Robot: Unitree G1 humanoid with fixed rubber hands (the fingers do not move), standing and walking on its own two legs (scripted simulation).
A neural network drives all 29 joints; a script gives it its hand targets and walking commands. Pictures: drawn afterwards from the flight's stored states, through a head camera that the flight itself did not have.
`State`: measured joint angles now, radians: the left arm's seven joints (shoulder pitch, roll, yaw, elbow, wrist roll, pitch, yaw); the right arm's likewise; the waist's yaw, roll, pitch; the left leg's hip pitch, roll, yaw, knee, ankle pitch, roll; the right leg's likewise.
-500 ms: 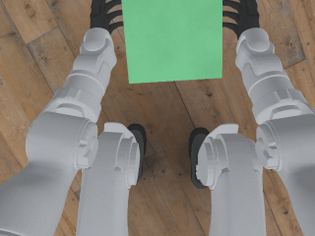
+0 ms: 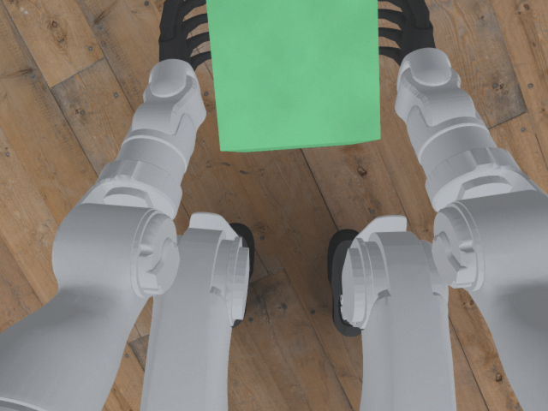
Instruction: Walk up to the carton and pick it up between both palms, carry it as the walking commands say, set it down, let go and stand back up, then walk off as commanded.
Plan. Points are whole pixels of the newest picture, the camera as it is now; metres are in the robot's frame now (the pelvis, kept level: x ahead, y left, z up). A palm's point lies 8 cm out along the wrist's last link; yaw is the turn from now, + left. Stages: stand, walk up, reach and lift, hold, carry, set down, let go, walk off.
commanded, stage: reach and lift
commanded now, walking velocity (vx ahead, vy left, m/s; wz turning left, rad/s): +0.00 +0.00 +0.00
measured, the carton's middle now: (294, 83) +0.50 +0.00 -0.26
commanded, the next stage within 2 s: none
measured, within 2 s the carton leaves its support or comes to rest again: leaves its support in 0.22 s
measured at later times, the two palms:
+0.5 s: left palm (172, 58) +0.50 +0.13 -0.13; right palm (432, 37) +0.52 -0.15 -0.13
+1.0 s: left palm (146, 40) +0.50 +0.13 -0.07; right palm (445, 20) +0.51 -0.14 -0.08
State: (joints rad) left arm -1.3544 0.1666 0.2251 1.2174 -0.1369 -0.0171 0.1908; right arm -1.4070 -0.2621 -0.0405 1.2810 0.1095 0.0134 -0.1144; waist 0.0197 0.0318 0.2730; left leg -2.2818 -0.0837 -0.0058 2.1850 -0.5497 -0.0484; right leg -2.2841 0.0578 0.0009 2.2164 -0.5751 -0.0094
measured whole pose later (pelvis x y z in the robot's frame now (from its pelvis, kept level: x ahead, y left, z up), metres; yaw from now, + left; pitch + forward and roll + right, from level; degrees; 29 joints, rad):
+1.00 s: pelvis +0.01 +0.00 +0.03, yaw -1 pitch +41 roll +2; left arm -1.08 -0.04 0.44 0.73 0.07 0.18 0.28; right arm -1.21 -0.13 -0.21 0.97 -0.08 0.21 -0.16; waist 0.03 0.01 0.02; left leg -2.23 -0.13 -0.04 2.08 -0.57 -0.07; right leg -2.25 0.12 0.04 2.10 -0.57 0.03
